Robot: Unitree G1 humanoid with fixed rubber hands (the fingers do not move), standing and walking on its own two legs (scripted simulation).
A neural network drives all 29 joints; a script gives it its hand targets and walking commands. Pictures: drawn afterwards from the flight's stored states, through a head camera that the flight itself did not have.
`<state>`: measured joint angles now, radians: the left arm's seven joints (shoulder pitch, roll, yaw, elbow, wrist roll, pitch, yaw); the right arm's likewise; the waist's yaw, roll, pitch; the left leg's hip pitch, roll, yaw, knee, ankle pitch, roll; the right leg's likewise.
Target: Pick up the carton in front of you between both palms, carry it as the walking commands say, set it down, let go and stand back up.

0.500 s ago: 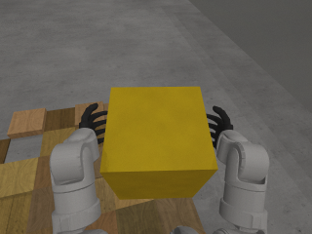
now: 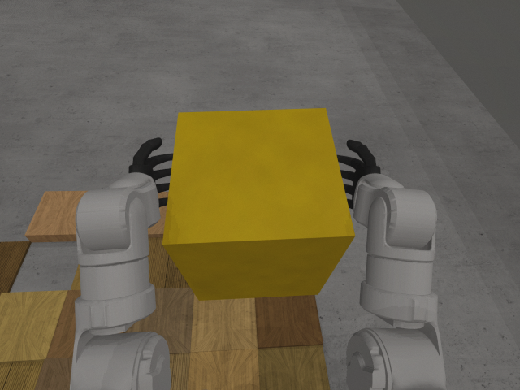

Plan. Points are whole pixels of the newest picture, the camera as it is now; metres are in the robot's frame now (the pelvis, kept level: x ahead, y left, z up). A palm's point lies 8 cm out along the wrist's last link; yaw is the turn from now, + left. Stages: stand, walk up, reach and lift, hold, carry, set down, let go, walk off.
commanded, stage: carry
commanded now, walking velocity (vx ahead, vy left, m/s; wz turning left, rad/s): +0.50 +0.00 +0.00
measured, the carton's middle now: (256, 213) +0.38 +0.03 +0.06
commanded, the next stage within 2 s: none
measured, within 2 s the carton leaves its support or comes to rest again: neither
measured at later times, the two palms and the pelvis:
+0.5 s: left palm (244, 40) +0.70 +0.07 +0.18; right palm (394, 53) +0.71 -0.22 +0.17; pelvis +0.31 -0.07 +0.02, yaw -2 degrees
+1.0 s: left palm out of the picture +1.04 +0.01 +0.17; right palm out of the picture +0.99 -0.28 +0.17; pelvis +0.62 -0.08 +0.03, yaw -4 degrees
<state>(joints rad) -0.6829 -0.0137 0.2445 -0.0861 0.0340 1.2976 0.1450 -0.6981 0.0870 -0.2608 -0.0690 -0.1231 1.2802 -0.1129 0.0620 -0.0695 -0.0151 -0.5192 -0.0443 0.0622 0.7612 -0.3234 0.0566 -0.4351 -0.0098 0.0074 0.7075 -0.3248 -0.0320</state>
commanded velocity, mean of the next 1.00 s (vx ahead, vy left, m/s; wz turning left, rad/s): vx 0.50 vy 0.00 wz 0.00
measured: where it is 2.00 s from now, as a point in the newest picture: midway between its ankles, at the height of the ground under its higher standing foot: (291, 172)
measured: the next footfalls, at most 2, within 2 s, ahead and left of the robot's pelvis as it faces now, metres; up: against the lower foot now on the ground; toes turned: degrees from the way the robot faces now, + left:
right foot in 0.32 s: +0.39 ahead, -0.12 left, -0.02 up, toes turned -5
left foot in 0.80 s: +0.71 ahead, -0.01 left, +0.00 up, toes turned +1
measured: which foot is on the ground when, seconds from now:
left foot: down 0.00-0.32, up 0.34-0.78, down 0.80-1.00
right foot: up 0.00-0.30, down 0.32-0.82, up 0.84-1.00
